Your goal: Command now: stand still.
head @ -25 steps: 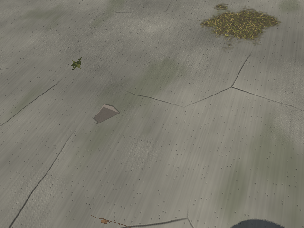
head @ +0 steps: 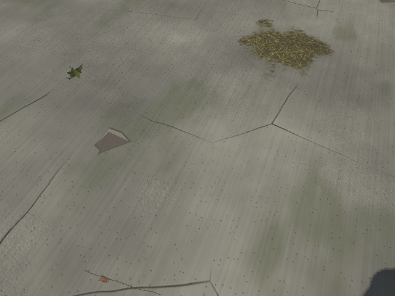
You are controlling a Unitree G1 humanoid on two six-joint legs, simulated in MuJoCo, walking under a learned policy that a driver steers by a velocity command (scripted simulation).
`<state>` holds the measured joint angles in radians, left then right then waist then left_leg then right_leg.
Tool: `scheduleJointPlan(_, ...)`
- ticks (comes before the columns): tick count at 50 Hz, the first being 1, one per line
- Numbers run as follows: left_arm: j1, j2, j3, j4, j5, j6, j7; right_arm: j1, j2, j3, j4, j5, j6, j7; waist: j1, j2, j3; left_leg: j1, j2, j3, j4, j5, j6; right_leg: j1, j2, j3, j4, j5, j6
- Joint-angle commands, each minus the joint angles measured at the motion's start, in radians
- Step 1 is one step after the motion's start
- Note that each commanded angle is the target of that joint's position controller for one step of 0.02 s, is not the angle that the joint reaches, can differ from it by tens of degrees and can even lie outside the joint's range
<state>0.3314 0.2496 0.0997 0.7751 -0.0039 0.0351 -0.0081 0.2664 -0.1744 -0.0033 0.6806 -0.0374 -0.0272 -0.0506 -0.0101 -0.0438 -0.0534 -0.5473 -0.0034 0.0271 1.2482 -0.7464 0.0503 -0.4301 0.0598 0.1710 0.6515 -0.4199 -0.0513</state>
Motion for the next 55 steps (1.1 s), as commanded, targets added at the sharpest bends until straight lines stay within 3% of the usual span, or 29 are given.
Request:
scheduleJointPlan(1,-0.089,0.037,0.010,-0.095,0.001,-0.016,0.000,-0.016,-0.159,-0.059,-0.042,0.006,-0.034,0.008,-0.016,0.228,0.012,0.137,0.288,-0.555,-0.462,0.831,0.305,-0.261,0.043,0.085,0.334,-0.075,0.070)
scheduleJointPlan(5,-0.035,0.041,-0.007,-0.073,-0.005,0.039,0.020,-0.102,-0.167,-0.057,-0.047,0.030,0.014,0.024,0.042,0.159,0.034,-0.045,0.249,-0.354,-0.454,0.713,0.194,-0.147,0.030,-0.061,0.452,0.111,0.119)
scheduleJointPlan(9,-0.155,0.008,-0.034,-0.120,-0.019,0.038,-0.001,-0.046,-0.172,-0.056,-0.012,0.054,0.043,-0.011,-0.013,0.156,0.032,-0.069,0.194,-0.230,-0.437,0.350,0.121,0.056,-0.028,-0.152,0.081,0.327,0.106)
scheduleJointPlan(12,-0.091,-0.008,-0.019,-0.089,-0.027,0.025,-0.015,-0.021,-0.147,-0.046,0.031,0.035,0.027,-0.023,0.026,0.153,0.037,-0.087,0.186,-0.192,-0.384,0.306,0.096,0.284,-0.017,-0.227,-0.208,0.491,0.063)
scheduleJointPlan(14,0.037,-0.012,-0.005,-0.020,-0.001,0.013,-0.016,0.018,-0.056,-0.020,0.070,0.017,0.009,-0.024,0.060,0.124,0.010,-0.132,0.117,-0.082,-0.232,0.244,0.048,0.446,0.008,-0.273,-0.230,0.539,0.041)
scheduleJointPlan(15,0.117,0.028,0.004,0.007,0.014,-0.002,-0.019,0.012,-0.013,-0.011,0.068,0.010,0.003,-0.016,0.080,0.036,-0.008,-0.185,0.052,-0.002,-0.009,0.105,-0.004,0.495,-0.095,-0.146,-0.193,0.752,0.000)
scheduleJointPlan(16,0.116,0.067,-0.008,0.011,0.041,-0.020,-0.021,0.024,-0.019,-0.016,0.041,0.043,0.013,-0.016,0.038,-0.081,-0.016,-0.181,0.023,0.023,0.258,-0.053,-0.091,0.361,-0.309,0.182,-0.277,0.756,-0.111)
scheduleJointPlan(17,0.089,0.070,-0.018,-0.008,0.045,-0.034,-0.028,-0.027,-0.055,-0.031,0.047,0.047,0.024,-0.024,0.055,-0.043,0.026,-0.176,0.040,-0.029,0.425,-0.109,-0.102,0.288,-0.342,0.241,-0.270,0.792,-0.151)
scheduleJointPlan(19,0.058,0.118,-0.017,0.001,0.019,-0.051,-0.029,0.009,-0.048,-0.034,0.038,0.037,0.017,-0.043,0.007,-0.052,-0.006,-0.302,0.042,-0.043,0.579,-0.083,-0.121,0.329,-0.341,0.272,-0.256,0.693,-0.218)
scheduleJointPlan(20,0.064,0.149,-0.009,0.040,0.015,-0.043,-0.015,-0.029,-0.044,-0.029,0.004,0.060,0.017,-0.051,0.002,-0.143,0.009,-0.372,0.068,-0.068,0.551,-0.018,-0.130,0.313,-0.385,0.410,-0.329,0.410,-0.250)
scheduleJointPlan(21,0.027,0.093,-0.028,0.026,0.015,-0.040,0.003,-0.108,-0.071,-0.032,-0.005,0.063,0.024,-0.059,0.024,-0.116,0.027,-0.360,0.079,-0.087,0.547,0.015,-0.120,0.266,-0.367,0.399,-0.363,0.273,-0.229)
scheduleJointPlan(22,-0.010,0.038,-0.048,0.021,0.021,-0.034,0.015,-0.127,-0.067,-0.032,-0.005,0.057,0.031,-0.060,0.015,-0.107,0.026,-0.312,0.077,-0.088,0.503,0.026,-0.109,0.217,-0.332,0.353,-0.375,0.192,-0.196)
scheduleJointPlan(23,-0.039,0.032,-0.052,0.009,0.023,-0.029,0.024,-0.116,-0.051,-0.026,-0.002,0.045,0.036,-0.060,0.000,-0.106,0.016,-0.259,0.076,-0.070,0.400,0.020,-0.101,0.186,-0.296,0.304,-0.384,0.130,-0.166)
scheduleJointPlan(25,-0.046,0.045,-0.043,0.007,0.023,-0.028,0.036,-0.074,-0.025,-0.018,0.018,0.025,0.029,-0.054,-0.015,-0.105,-0.018,-0.137,0.063,-0.041,0.364,0.088,-0.088,0.128,-0.268,0.229,-0.379,0.268,-0.160)
scheduleJointPlan(29,0.034,0.027,-0.033,0.039,0.007,-0.008,0.038,-0.006,-0.003,-0.001,0.046,0.047,0.019,-0.029,-0.030,-0.150,-0.007,0.097,0.013,0.051,-0.033,0.018,-0.051,0.109,-0.239,0.124,-0.408,0.455,-0.155)
scheduleJointPlan(30,0.066,0.026,-0.030,0.048,-0.005,-0.004,0.034,0.006,-0.022,-0.008,0.058,0.049,0.020,-0.021,-0.032,-0.103,0.045,0.103,0.007,0.018,-0.183,0.129,-0.019,0.116,-0.225,0.108,-0.393,0.494,-0.136)
scheduleJointPlan(31,0.124,0.019,-0.024,0.044,-0.012,-0.007,0.031,-0.017,-0.081,-0.022,0.056,0.043,0.018,-0.013,0.014,0.022,0.047,0.100,0.042,-0.080,-0.185,0.352,0.038,0.131,-0.192,0.069,-0.337,0.587,-0.098)
scheduleJointPlan(32,0.126,0.023,-0.015,0.037,-0.009,-0.010,0.028,-0.028,-0.089,-0.027,0.057,0.040,0.013,-0.005,0.008,0.139,0.000,0.075,0.091,-0.194,-0.233,0.471,0.116,0.124,-0.132,-0.034,-0.244,0.615,-0.059)
scheduleJointPlan(34,0.062,-0.011,-0.007,0.011,0.003,0.001,0.018,-0.078,-0.052,-0.011,0.020,0.008,0.003,-0.001,0.010,0.121,-0.019,-0.013,0.158,-0.374,-0.354,0.356,0.197,0.151,-0.086,-0.053,-0.208,0.484,-0.035)
scheduleJointPlan(36,0.073,-0.068,-0.016,0.013,0.023,0.026,0.013,-0.145,-0.033,-0.006,0.003,0.016,0.001,0.001,0.037,0.101,0.016,-0.095,0.146,-0.329,-0.338,0.217,0.172,0.207,-0.079,-0.067,-0.206,0.438,-0.027)
scheduleJointPlan(37,0.085,-0.069,-0.016,0.015,0.026,0.031,0.012,-0.144,-0.025,-0.003,0.005,0.018,0.000,0.002,0.039,0.092,0.030,-0.123,0.125,-0.287,-0.312,0.159,0.149,0.232,-0.081,-0.071,-0.206,0.440,-0.030)
scheduleJointPlan(41,0.081,-0.011,-0.008,0.013,0.009,0.032,0.011,-0.085,-0.021,0.005,0.023,0.030,-0.004,0.003,-0.001,0.071,0.072,-0.089,0.065,-0.161,-0.236,0.180,0.086,0.182,-0.114,-0.041,-0.255,0.465,-0.045)
scheduleJointPlan(44,0.076,-0.014,-0.011,0.015,0.012,0.025,0.009,-0.089,-0.024,0.004,0.029,0.030,0.000,-0.002,-0.003,0.051,0.066,-0.070,0.067,-0.152,-0.209,0.192,0.089,0.181,-0.118,-0.047,-0.267,0.455,-0.035)
scheduleJointPlan(46,0.091,-0.048,-0.021,0.033,0.004,0.026,0.010,-0.037,-0.006,0.008,0.062,0.028,-0.002,0.006,-0.016,0.031,0.057,-0.086,0.050,-0.143,-0.234,-0.066,0.099,0.188,-0.095,-0.052,-0.261,0.191,-0.032)
scheduleJointPlan(48,0.043,-0.018,-0.016,0.013,-0.021,0.014,0.015,-0.025,-0.063,-0.012,0.075,0.041,-0.010,0.005,-0.033,0.038,0.143,-0.089,0.055,-0.210,-0.331,-0.282,0.150,0.079,-0.067,-0.047,-0.241,-0.057,-0.045)
scheduleJointPlan(50,-0.023,-0.042,-0.026,-0.011,-0.036,-0.026,0.009,-0.019,-0.130,-0.037,0.083,0.057,-0.031,-0.003,-0.047,0.112,0.204,-0.041,0.129,-0.392,-0.485,-0.331,0.225,-0.023,-0.036,-0.069,-0.139,-0.008,-0.042)
scheduleJointPlan(52,-0.109,-0.056,-0.032,-0.035,-0.035,-0.075,-0.005,0.033,-0.191,-0.065,0.107,0.069,-0.058,-0.007,-0.068,0.169,0.244,0.039,0.249,-0.642,-0.567,-0.231,0.311,-0.149,-0.039,-0.065,-0.030,0.113,-0.045)
scheduleJointPlan(54,-0.078,-0.072,-0.032,-0.002,-0.031,-0.102,-0.016,0.047,-0.164,-0.066,0.123,0.078,-0.067,-0.008,-0.046,0.194,0.209,0.141,0.281,-0.638,-0.467,0.014,0.302,-0.189,-0.058,-0.057,-0.022,0.178,-0.047)
scheduleJointPlan(55,-0.022,-0.083,-0.031,0.030,-0.031,-0.103,-0.021,0.028,-0.145,-0.064,0.123,0.073,-0.060,-0.005,-0.016,0.173,0.169,0.117,0.270,-0.569,-0.410,0.045,0.266,-0.097,-0.052,-0.088,-0.055,0.183,-0.049)
